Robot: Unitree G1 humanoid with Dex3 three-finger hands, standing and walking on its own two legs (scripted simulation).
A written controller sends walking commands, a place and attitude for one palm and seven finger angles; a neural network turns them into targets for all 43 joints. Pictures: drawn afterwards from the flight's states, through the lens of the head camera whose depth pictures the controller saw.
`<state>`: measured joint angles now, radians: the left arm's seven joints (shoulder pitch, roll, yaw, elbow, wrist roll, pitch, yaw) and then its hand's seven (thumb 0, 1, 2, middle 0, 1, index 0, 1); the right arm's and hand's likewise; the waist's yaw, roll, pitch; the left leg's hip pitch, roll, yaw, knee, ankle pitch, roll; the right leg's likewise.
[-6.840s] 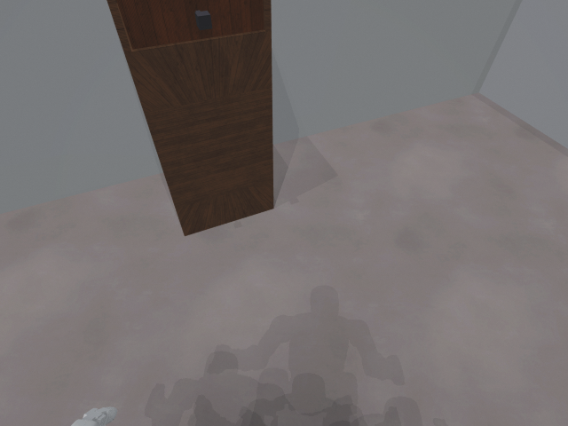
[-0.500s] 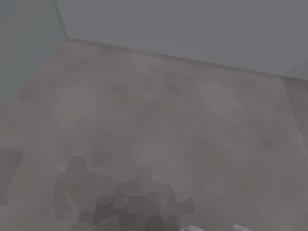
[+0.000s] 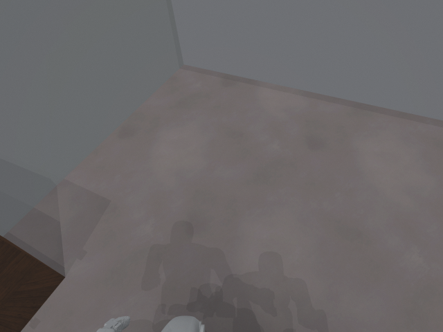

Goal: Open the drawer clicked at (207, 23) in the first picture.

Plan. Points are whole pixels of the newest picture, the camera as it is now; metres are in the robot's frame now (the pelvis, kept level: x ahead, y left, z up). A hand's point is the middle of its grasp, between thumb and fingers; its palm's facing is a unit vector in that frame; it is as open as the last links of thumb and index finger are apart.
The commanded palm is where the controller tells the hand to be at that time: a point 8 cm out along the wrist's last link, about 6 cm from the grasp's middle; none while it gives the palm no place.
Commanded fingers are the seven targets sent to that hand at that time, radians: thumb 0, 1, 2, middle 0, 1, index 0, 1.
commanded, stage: turn to face it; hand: left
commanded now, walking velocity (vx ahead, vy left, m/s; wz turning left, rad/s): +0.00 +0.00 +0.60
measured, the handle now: out of the picture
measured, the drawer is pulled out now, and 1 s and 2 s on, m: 0.00 0.00 0.00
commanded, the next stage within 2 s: take the last steps up to it in 1.80 s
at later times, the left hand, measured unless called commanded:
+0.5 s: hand out of the picture +0.02 +0.29 -0.17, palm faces +0.33 -0.92 -0.24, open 7.4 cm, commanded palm none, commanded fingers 0.00 0.90 0.90 -0.20 -0.30 -0.20 -0.30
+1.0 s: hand out of the picture -0.01 +0.22 -0.14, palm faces +0.55 -0.78 -0.30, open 7.4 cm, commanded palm none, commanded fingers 0.00 0.90 0.90 -0.20 -0.30 -0.20 -0.30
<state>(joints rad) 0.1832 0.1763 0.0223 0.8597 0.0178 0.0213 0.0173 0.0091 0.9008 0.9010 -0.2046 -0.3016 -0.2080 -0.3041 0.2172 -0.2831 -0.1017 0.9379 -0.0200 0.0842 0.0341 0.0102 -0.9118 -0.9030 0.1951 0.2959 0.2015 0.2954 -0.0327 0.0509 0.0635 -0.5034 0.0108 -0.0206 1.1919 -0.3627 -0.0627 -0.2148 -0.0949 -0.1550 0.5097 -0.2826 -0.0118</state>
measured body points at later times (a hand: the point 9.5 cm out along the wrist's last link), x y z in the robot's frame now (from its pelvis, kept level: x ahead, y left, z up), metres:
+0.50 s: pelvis +0.00 +0.06 +0.00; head +0.04 +0.10 +0.45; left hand +0.00 +0.34 -0.15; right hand +0.17 -0.16 -0.12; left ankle -0.02 +0.14 -0.74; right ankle +0.04 -0.11 -0.65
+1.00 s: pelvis +0.02 +0.00 +0.00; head +0.06 -0.01 +0.45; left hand -0.04 +0.26 -0.12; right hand +0.21 -0.20 -0.16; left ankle -0.09 +0.12 -0.65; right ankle +0.08 -0.09 -0.74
